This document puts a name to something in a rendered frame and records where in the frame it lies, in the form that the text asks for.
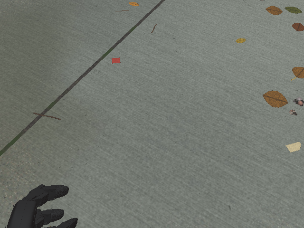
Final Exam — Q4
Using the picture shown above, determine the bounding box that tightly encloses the robot left hand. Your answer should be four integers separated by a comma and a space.
5, 184, 78, 228

